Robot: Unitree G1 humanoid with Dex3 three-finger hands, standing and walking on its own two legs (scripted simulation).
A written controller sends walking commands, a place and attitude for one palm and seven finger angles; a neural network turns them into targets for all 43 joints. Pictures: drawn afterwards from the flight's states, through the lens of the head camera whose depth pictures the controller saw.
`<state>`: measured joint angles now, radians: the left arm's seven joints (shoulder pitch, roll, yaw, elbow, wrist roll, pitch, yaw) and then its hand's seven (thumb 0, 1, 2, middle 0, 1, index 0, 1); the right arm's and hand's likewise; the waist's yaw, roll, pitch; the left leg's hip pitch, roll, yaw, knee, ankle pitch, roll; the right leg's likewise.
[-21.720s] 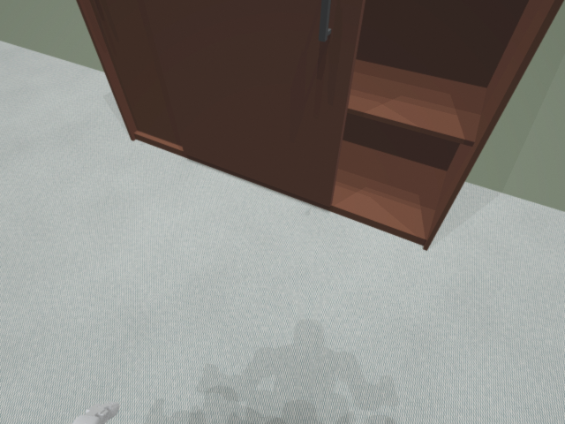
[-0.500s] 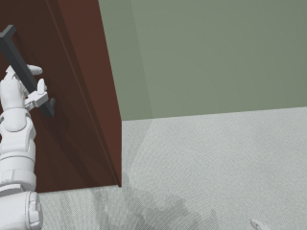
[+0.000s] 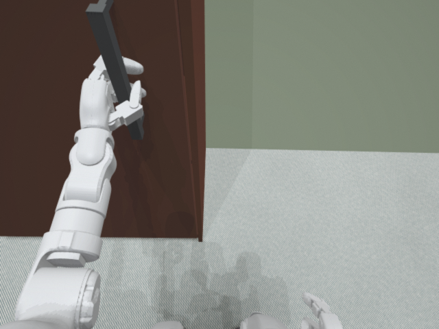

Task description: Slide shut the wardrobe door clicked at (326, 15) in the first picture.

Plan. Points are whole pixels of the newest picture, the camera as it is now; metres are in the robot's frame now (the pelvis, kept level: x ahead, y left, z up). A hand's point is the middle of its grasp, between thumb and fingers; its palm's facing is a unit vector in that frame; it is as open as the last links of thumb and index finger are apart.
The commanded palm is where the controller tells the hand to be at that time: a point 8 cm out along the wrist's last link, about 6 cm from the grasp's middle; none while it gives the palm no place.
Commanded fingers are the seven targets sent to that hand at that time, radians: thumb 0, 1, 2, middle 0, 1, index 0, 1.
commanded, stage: stop walking and hold the door there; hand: left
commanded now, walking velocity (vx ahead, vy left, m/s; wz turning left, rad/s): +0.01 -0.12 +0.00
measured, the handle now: (124, 78) +0.47 +0.20 +0.17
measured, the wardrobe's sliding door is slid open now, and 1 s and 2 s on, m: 0.00 0.00 0.00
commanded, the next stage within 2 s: loosen the grip on the handle in 0.64 s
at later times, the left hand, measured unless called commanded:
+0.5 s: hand (136, 105) +0.43 +0.18 +0.15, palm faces +0.15 -0.98 -0.13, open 5.5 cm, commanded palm +0.40 +0.22 +0.15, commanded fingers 0.00 0.90 0.90 -0.45 -1.40 -0.45 -1.40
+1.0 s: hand (121, 105) +0.42 +0.19 +0.16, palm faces +0.19 -0.98 -0.11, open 9.5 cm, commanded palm +0.38 +0.23 +0.16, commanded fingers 0.00 -0.55 0.20 -0.40 -1.33 -0.40 -1.33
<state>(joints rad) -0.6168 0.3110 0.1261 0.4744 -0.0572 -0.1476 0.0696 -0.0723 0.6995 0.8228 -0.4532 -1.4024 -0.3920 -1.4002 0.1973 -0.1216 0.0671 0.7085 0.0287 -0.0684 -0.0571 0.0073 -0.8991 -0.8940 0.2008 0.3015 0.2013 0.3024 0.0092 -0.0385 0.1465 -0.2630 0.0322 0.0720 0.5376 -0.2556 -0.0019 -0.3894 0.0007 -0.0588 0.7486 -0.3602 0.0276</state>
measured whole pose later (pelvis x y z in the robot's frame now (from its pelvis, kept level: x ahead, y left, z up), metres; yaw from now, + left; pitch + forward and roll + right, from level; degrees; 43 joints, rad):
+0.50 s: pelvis +0.01 +0.01 +0.01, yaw -1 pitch +0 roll -1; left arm -0.53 0.29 0.12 0.50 -0.07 -0.15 0.09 -0.05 0.72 0.80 -0.45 -1.40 -0.39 -1.40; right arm 0.15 -0.27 0.00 0.67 0.03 -0.06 -0.09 0.01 -0.90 -0.89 0.20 0.30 0.20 0.30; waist -0.02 0.00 0.06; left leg -0.20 0.03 0.04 0.47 -0.27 0.00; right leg -0.24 0.05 -0.05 0.42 -0.18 -0.05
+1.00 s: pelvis -0.01 +0.02 +0.00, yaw -1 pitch +1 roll +1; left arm -0.64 0.30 0.20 0.75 -0.07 -0.19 0.06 0.01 0.13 0.54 -0.47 -1.39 -0.36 -1.35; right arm 0.26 -0.25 0.03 0.69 0.03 -0.15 -0.04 0.01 -0.90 -0.89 0.20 0.30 0.20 0.30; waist -0.04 0.01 -0.03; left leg -0.31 -0.01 0.05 0.54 -0.26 0.02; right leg -0.37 0.01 -0.04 0.54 -0.20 -0.04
